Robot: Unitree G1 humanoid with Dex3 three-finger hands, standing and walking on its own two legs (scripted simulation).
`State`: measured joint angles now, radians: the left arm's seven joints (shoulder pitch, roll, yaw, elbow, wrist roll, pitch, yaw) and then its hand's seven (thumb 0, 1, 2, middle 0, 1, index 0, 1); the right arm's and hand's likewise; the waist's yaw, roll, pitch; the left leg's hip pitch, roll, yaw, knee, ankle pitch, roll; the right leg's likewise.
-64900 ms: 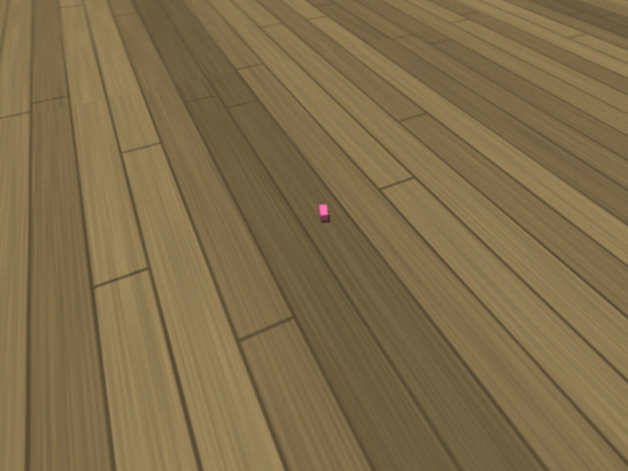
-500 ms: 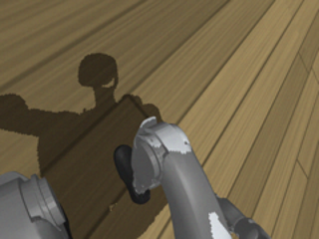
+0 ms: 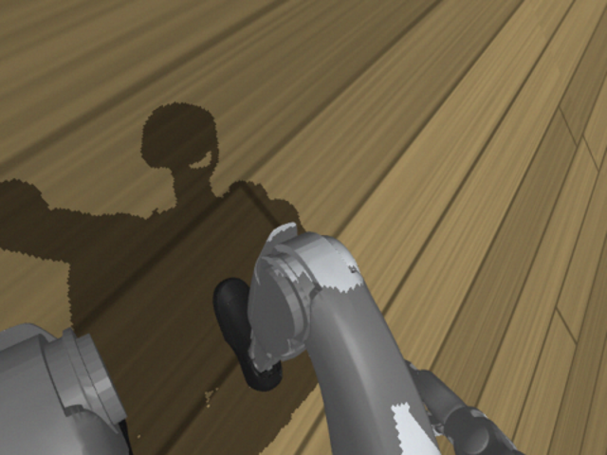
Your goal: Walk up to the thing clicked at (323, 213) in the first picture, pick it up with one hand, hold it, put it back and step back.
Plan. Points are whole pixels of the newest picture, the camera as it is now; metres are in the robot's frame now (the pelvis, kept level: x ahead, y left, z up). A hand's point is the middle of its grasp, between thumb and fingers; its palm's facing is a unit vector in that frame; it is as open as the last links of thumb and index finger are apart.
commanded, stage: rest palm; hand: left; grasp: from above
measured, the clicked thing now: out of the picture +0.50 +0.42 -0.30
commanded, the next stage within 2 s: none
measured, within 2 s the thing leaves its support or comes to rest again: neither
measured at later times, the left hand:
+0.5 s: hand out of the picture +0.47 +0.38 -0.24, palm faces -0.45 -0.14 -0.88, open 10.7 cm
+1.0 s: hand out of the picture +0.47 +0.38 -0.24, palm faces -0.45 -0.14 -0.88, open 10.7 cm
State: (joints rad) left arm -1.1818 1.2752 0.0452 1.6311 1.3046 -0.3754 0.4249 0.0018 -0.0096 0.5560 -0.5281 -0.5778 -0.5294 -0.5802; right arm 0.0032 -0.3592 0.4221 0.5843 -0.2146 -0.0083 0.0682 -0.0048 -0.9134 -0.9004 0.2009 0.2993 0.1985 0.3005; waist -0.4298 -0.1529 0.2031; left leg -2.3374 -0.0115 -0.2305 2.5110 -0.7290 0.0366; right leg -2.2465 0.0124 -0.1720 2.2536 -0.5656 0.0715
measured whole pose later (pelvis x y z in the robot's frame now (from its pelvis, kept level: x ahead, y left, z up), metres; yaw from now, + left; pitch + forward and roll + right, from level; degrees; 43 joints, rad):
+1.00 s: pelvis +0.00 +0.00 +0.00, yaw +0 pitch +29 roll -17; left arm -1.16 1.27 0.04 1.62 1.29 -0.39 0.42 0.00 0.02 0.54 -0.54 -0.57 -0.54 -0.56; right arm 0.00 -0.36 0.43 0.58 -0.22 -0.01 0.06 0.00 -0.91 -0.90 0.20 0.30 0.20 0.30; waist -0.43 -0.16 0.22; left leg -2.33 -0.01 -0.23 2.52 -0.72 0.04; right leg -2.24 0.01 -0.17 2.26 -0.56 0.07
